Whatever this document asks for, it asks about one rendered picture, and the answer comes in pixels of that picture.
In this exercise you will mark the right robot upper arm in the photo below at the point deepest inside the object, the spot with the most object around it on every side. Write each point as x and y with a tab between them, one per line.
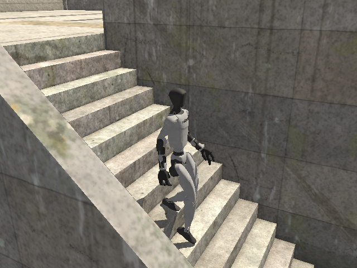
169	123

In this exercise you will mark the robot left hand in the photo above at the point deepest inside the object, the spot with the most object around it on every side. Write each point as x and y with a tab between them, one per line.
205	154

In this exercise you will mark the robot torso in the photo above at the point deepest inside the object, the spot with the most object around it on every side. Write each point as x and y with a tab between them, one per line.
177	138

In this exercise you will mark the robot left forearm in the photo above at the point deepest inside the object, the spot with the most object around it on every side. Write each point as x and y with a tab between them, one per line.
194	142

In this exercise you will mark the robot left shin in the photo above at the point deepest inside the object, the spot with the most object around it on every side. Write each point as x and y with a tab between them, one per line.
178	197

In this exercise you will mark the robot right hand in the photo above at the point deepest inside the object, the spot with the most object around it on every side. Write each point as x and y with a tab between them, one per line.
164	175

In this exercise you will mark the robot right forearm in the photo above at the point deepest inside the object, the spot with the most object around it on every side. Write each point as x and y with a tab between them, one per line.
161	154

